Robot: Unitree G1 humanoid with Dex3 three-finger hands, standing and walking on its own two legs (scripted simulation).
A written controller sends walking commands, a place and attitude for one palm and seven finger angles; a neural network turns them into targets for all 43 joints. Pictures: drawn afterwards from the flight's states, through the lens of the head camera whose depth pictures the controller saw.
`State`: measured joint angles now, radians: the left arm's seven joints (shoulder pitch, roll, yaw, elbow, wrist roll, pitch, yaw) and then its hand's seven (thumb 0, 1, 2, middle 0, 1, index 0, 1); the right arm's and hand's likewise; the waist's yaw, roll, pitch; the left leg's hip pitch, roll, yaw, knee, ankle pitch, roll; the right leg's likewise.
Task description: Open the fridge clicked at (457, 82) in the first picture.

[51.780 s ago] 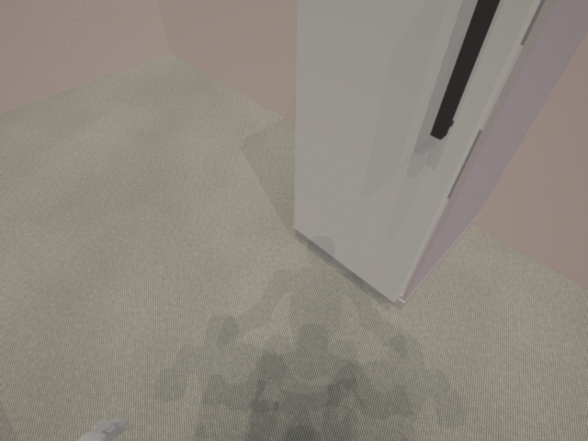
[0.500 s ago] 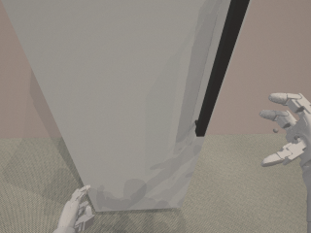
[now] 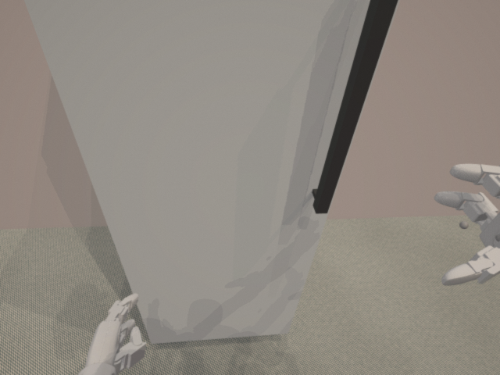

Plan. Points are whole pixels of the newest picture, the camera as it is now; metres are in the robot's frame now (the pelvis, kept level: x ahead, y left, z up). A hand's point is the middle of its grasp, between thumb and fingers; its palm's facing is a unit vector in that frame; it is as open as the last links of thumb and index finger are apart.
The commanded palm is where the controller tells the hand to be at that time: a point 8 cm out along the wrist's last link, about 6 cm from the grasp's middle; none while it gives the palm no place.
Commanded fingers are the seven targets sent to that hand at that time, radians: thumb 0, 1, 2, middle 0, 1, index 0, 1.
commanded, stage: slip the hand off the handle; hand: right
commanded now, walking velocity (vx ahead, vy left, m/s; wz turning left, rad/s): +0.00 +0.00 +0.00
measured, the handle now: (345, 106) +0.45 -0.15 +0.26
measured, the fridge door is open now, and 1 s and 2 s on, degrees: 0 0 0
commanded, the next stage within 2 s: draw the hand back to the body in 0.04 s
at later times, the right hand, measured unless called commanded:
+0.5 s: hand (452, 241) +0.24 -0.25 +0.19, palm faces +0.02 +0.99 -0.11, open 14.7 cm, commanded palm +0.20 -0.30 +0.20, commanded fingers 0.00 0.55 -0.20 0.25 1.15 0.25 1.15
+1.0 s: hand (468, 261) +0.22 -0.28 +0.17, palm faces +0.45 +0.83 -0.33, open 12.4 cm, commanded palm +0.18 -0.31 +0.19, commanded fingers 0.00 -0.28 -0.60 0.22 0.66 0.22 0.66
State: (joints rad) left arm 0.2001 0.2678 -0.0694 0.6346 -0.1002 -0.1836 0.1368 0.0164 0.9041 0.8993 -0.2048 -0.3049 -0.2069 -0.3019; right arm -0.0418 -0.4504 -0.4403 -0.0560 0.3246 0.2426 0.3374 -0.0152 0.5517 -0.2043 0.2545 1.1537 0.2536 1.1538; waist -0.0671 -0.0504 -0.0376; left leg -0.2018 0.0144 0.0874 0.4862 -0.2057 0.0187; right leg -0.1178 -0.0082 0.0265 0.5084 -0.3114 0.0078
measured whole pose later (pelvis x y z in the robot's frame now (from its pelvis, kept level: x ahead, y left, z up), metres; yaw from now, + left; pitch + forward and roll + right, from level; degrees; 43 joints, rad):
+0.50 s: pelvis +0.01 +0.00 +0.00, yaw +0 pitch -4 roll +0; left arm 0.23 0.29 -0.05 0.61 -0.10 -0.23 0.12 0.02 0.91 0.90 -0.20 -0.30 -0.20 -0.30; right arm 0.13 -0.43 -0.46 -0.17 0.40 0.23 0.42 -0.02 0.55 -0.20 0.25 1.15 0.25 1.15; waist -0.05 -0.06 -0.06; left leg -0.22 0.01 0.08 0.51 -0.23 0.02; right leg -0.13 -0.01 0.02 0.52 -0.34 0.01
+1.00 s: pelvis +0.02 -0.01 +0.00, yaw +0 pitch -3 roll +0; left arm 0.22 0.22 -0.02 0.68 -0.01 -0.21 0.08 0.02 0.90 0.90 -0.21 -0.30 -0.21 -0.30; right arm 0.37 -0.33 -0.34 -0.35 0.10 -0.07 -0.08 -0.01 0.06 -0.44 0.24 0.87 0.24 0.87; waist -0.08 -0.05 0.00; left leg -0.20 0.03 0.07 0.46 -0.21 0.00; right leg -0.11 0.01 0.01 0.47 -0.31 -0.01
